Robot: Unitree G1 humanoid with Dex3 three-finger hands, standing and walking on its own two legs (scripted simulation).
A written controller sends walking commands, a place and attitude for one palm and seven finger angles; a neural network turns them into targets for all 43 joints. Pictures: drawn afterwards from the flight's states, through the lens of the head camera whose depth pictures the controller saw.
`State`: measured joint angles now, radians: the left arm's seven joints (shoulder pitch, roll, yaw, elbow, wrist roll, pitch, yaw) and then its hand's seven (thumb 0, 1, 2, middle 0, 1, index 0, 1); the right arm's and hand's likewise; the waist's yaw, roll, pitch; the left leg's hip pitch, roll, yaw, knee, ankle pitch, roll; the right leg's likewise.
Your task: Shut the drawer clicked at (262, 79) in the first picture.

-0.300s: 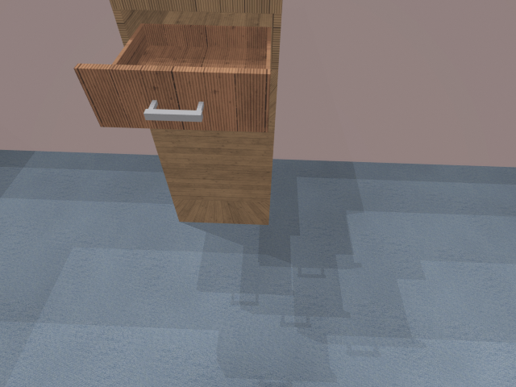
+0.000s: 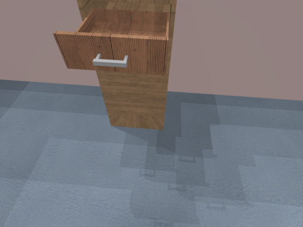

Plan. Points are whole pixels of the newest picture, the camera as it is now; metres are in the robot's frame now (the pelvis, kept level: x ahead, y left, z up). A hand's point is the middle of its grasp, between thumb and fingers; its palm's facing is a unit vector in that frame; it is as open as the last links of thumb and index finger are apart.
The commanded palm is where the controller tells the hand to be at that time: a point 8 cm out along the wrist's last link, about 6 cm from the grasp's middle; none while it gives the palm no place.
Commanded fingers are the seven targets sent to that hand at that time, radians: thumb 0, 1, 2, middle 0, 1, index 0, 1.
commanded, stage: turn or walk to find it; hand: left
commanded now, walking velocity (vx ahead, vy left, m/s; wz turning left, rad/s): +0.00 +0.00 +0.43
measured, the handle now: (111, 60) +0.62 +0.17 +0.10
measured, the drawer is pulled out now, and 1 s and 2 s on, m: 0.30 0.30 0.30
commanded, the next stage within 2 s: stand and wait in 0.10 s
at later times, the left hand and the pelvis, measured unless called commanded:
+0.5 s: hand out of the picture -0.02 +0.19 -0.18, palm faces +0.08 -0.96 -0.26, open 7.4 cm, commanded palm none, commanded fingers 0.00 0.90 0.90 -0.20 -0.30 -0.20 -0.30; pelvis -0.01 -0.01 +0.00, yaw +4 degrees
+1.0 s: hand out of the picture +0.08 +0.20 -0.15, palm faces +0.03 -0.94 -0.34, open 7.4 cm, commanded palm none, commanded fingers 0.00 0.90 0.90 -0.20 -0.30 -0.20 -0.30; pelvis +0.00 -0.05 +0.00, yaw +3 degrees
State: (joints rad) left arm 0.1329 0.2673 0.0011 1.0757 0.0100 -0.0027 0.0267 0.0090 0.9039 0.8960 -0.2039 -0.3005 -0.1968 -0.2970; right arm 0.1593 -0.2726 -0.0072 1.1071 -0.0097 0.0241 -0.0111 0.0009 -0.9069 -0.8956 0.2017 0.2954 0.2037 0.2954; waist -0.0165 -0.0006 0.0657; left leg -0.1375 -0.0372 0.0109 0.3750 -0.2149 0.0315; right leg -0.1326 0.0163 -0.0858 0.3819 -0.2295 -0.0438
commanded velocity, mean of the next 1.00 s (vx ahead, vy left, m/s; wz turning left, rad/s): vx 0.00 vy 0.00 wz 0.03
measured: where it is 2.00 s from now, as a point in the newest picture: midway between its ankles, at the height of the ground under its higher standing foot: outside the picture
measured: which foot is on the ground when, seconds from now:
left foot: down 0.00-1.00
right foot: down 0.00-1.00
